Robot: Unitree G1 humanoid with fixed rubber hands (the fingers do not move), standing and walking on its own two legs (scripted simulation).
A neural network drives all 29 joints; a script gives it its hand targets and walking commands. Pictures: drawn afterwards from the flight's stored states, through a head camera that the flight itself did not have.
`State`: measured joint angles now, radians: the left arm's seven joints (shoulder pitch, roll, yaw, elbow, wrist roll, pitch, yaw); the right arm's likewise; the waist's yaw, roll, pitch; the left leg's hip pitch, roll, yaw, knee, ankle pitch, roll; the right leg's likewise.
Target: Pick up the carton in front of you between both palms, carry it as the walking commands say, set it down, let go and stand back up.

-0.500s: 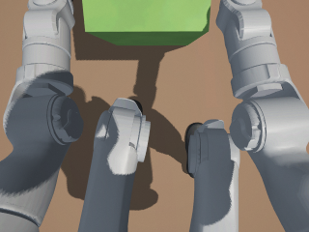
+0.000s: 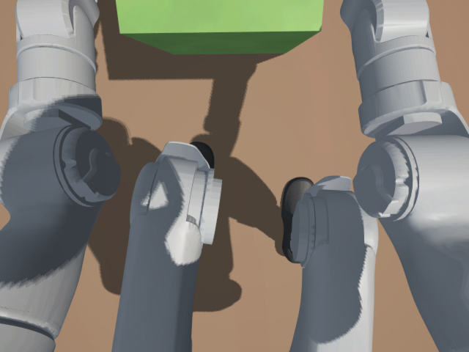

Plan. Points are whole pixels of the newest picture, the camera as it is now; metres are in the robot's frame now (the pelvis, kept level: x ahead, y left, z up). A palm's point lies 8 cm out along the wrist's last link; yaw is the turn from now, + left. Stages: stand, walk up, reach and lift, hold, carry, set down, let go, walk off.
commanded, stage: set down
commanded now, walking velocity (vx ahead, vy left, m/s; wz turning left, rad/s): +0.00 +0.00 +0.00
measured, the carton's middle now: out of the picture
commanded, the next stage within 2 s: let go in 1.40 s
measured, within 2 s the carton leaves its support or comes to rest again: neither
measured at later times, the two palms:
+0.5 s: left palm out of the picture +0.52 +0.34 -0.16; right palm out of the picture +0.59 -0.03 -0.16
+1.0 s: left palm out of the picture +0.52 +0.35 +0.01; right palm out of the picture +0.60 -0.03 +0.01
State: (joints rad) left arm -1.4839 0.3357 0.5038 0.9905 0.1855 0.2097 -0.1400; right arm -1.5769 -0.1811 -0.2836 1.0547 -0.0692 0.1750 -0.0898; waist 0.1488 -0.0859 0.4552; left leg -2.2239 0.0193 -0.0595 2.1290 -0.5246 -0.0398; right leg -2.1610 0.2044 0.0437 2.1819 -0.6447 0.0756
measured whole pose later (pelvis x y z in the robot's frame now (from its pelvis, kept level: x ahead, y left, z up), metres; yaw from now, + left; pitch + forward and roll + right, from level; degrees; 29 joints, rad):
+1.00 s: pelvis +0.01 +0.02 +0.11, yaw +2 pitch +46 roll -4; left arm -1.34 0.41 0.35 0.92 -0.04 0.22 -0.03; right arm -1.38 -0.24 -0.22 0.86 0.02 0.26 -0.15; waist 0.11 -0.05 0.09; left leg -2.08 -0.02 -0.05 1.72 -0.44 0.00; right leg -1.98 0.10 0.04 1.76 -0.58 0.06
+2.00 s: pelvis +0.09 +0.03 +0.35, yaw +6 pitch +27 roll -1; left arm -0.29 0.23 0.19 0.59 0.03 0.04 -0.12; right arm -0.32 -0.11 -0.17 0.57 -0.10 0.07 -0.04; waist 0.06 -0.01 -0.04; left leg -0.95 -0.04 -0.05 0.71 -0.22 0.02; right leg -0.86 0.02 0.08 0.71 -0.32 0.04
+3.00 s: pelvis +0.14 +0.02 +0.38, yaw +6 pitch +0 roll +0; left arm 0.22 0.32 0.05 0.56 0.04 0.06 0.01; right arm 0.19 -0.29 -0.04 0.69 -0.05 0.03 -0.01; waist 0.01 -0.04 0.01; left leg -0.24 -0.02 -0.04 0.53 -0.29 0.00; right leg -0.14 0.02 0.07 0.50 -0.35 0.00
